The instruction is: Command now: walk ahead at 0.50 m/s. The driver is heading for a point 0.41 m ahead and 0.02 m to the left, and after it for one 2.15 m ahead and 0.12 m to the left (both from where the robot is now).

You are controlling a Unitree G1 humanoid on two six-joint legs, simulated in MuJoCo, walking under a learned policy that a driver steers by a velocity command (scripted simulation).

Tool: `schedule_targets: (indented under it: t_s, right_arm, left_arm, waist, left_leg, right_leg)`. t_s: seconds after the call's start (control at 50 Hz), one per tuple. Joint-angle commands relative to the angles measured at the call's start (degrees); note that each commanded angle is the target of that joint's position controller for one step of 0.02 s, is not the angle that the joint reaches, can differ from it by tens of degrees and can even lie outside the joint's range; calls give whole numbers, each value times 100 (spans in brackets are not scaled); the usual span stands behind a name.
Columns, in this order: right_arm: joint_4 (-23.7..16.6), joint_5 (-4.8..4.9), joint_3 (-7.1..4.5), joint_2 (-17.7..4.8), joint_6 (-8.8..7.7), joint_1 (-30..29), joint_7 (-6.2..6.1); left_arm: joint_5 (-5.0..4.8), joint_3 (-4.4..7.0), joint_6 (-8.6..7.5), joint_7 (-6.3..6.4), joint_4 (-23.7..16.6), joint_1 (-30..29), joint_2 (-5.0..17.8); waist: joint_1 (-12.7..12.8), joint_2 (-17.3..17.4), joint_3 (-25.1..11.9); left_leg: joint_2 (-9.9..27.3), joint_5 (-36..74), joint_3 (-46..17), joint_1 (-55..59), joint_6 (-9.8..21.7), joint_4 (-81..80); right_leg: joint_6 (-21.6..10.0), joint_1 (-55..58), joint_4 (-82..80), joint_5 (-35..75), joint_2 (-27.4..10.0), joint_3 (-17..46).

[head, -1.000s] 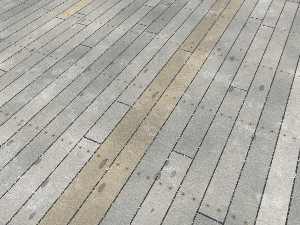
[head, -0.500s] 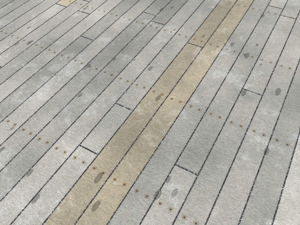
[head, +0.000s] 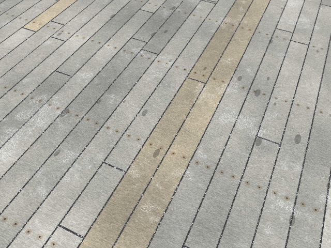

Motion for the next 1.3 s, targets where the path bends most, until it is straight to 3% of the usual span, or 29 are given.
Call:
schedule_targets:
  t_s: [0.02,0.1,0.14,0.18,0.2,0.22,0.24,0.26,0.28,0.3,0.32,0.34,0.38,0.42,0.48,0.6,0.66,0.68,0.7,0.72,0.74,0.76,0.8,0.86,0.92,0.94,1.0,1.06,1.3]
  right_arm:
    - [-164,5,-70,-652,-79,367,-33]
    - [-40,-64,-67,-693,-47,662,-94]
    - [-32,-93,-87,-770,-35,544,-128]
    - [-44,-106,-124,-902,-21,356,-147]
    - [-67,-78,-132,-935,4,223,-137]
    - [-203,-13,-91,-828,-3,135,-115]
    - [-365,242,16,-247,-1,720,-33]
    - [-314,115,-130,-715,9,537,-36]
    - [-499,51,-168,-766,16,-26,-35]
    - [-562,23,-147,-675,-10,-323,-28]
    - [-526,-31,-153,-550,36,-340,-34]
    - [-476,-119,-138,-435,127,-163,-27]
    - [-418,-148,-136,-282,257,3,-1]
    - [-469,-140,-139,-288,337,-146,6]
    - [-628,-89,-84,-296,376,-748,-4]
    - [-680,-32,3,-365,359,-1349,-127]
    - [-494,-55,0,-354,271,-1004,-188]
    - [-396,-81,-29,-521,192,-729,-214]
    - [-335,-122,-101,-910,120,-374,-228]
    - [-305,-32,-56,-811,179,-428,-225]
    - [-341,9,23,-531,233,-471,-202]
    - [-360,-24,56,-488,262,-684,-205]
    - [-388,-76,91,-502,332,-1013,-279]
    - [-387,13,89,-528,408,-1424,-286]
    - [-294,100,32,-561,485,-1243,-230]
    - [-265,112,16,-498,517,-1181,-209]
    - [-72,23,41,-350,488,-888,-194]
    - [16,19,45,-356,445,-838,-180]
    - [296,29,119,-272,477,-659,-213]
  left_arm:
    - [-50,-34,-52,-18,-428,-616,136]
    - [-52,-42,-105,-5,-636,-1121,205]
    - [-52,-16,-155,13,-668,-1028,269]
    - [-44,75,-211,87,-440,-216,423]
    - [-14,154,-261,138,-122,738,538]
    - [127,274,-308,200,134,1760,875]
    - [245,437,-295,212,180,2331,1489]
    - [29,409,-206,146,171,1951,1312]
    - [-81,326,-201,126,87,1251,1035]
    - [-87,217,-251,106,27,852,642]
    - [-81,148,-304,121,68,744,438]
    - [-103,78,-346,152,172,799,239]
    - [-83,29,-443,166,346,1116,237]
    - [-79,44,-472,174,414,1219,465]
    - [-75,-24,-404,200,440,1260,465]
    - [-48,-95,-276,279,674,1711,436]
    - [-81,-114,-201,338,721,1564,394]
    - [-80,-118,-205,347,745,1688,380]
    - [-82,-131,-206,366,720,2035,304]
    - [-227,-201,-85,372,971,2726,-129]
    - [-193,-142,38,414,997,2456,117]
    - [-140,-103,103,410,906,2060,183]
    - [-88,-116,219,365,872,1677,45]
    - [-74,-199,274,367,1102,1972,-190]
    - [0,-214,248,388,1043,1731,53]
    - [-41,-208,227,385,1066,1641,122]
    - [-96,-238,119,408,1091,1551,42]
    - [-105,-249,57,430,1091,1554,54]
    - [-107,-293,59,441,1172,1762,-17]
  waist:
    - [-31,515,378]
    - [-151,571,452]
    - [0,603,403]
    - [386,695,-27]
    - [799,582,-498]
    - [1174,358,-1114]
    - [979,-904,-1959]
    - [856,-399,-1924]
    - [581,-177,-922]
    - [449,100,-336]
    - [251,152,-97]
    - [73,77,-50]
    - [-52,-19,-152]
    - [-140,-159,-193]
    - [-68,-325,-160]
    - [250,-405,-220]
    - [63,-205,-128]
    - [11,119,-276]
    - [167,578,-670]
    - [317,1331,-1089]
    - [148,1204,-966]
    - [170,1048,-589]
    - [298,817,-304]
    - [577,685,-303]
    - [361,508,83]
    - [262,186,447]
    - [155,-66,288]
    - [144,63,122]
    - [180,145,230]
  left_leg:
    - [1488,2319,-777,-190,360,-490]
    - [1713,2960,-750,640,457,-200]
    - [1822,3809,-679,879,446,148]
    - [1806,5304,-559,894,330,1120]
    - [1647,5260,-408,618,231,2155]
    - [1448,3754,-302,-519,143,3593]
    - [431,-43,28,-2651,-148,6000]
    - [251,-1627,-804,-3314,-52,6683]
    - [629,-1104,-906,-3660,-17,6600]
    - [802,-734,-862,-3505,-55,6273]
    - [926,-622,-829,-3195,-112,5970]
    - [988,-640,-796,-2814,-206,5711]
    - [884,-627,-676,-2471,-327,5414]
    - [832,-355,-554,-2567,-411,5022]
    - [838,195,-354,-2570,-470,3952]
    - [711,436,-232,-2134,-369,2615]
    - [671,664,-278,-1467,-214,1466]
    - [967,2052,-610,-810,-174,1017]
    - [1765,4355,-1250,17,2,1392]
    - [2515,5332,-1949,209,878,1423]
    - [2664,4509,-2327,-102,1138,1073]
    - [2512,3571,-2282,-469,1094,799]
    - [2203,2064,-1982,-1075,764,384]
    - [1640,602,-1400,-1544,196,259]
    - [1330,-1280,-1332,-1893,-285,61]
    - [1165,-1024,-1161,-1680,-326,71]
    - [1129,120,-1023,-923,-276,564]
    - [1129,569,-970,-769,-257,686]
    - [1128,751,-928,-834,-335,734]
  right_leg:
    - [20,19,-751,466,219,-329]
    - [-165,-59,-1343,205,389,-423]
    - [-344,264,-1594,-217,529,-467]
    - [-573,1364,-1803,-659,887,-590]
    - [-717,2477,-2183,-401,1000,-626]
    - [-982,4040,-2204,-620,223,194]
    - [-1791,5782,-2561,-1136,-1618,3050]
    - [-1859,5523,-3211,-1221,-1681,4050]
    - [-1623,4636,-3330,-1405,-1455,3024]
    - [-1449,3779,-3524,-362,-1238,2313]
    - [-1245,3257,-3564,738,-978,1698]
    - [-1095,2869,-3559,1747,-753,1162]
    - [-1023,2668,-3439,3312,-613,625]
    - [-1003,2680,-3409,3910,-469,284]
    - [-850,2705,-3377,4026,-216,-97]
    - [-831,3261,-3000,3701,-400,0]
    - [-693,3282,-2400,3049,-421,176]
    - [-467,3088,-2043,2325,-220,157]
    - [-296,2675,-1542,559,89,-1]
    - [-151,2462,-1037,-2058,643,-229]
    - [-128,2338,-779,-3069,762,-107]
    - [-103,2180,-671,-3251,783,18]
    - [-18,2325,-804,-2860,674,132]
    - [92,3091,-1916,-1573,685,-15]
    - [69,3099,-2807,-1128,303,386]
    - [24,2463,-2816,-1466,293,423]
    - [-6,2267,-3114,-1225,181,535]
    - [-58,2440,-3162,-973,131,568]
    - [-109,2613,-3198,-717,116,539]
Keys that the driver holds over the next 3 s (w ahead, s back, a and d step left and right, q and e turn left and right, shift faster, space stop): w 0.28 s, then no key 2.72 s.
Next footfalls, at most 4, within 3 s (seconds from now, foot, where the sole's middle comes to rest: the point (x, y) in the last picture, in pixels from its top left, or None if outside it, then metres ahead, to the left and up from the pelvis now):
0.22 right None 0.30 -0.11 -0.78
0.68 left None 0.46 0.06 -0.78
0.90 right None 0.37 -0.14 -0.78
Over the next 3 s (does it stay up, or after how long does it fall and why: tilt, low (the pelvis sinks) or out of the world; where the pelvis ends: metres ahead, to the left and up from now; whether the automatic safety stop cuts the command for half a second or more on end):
stays up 0.40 -0.07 0.00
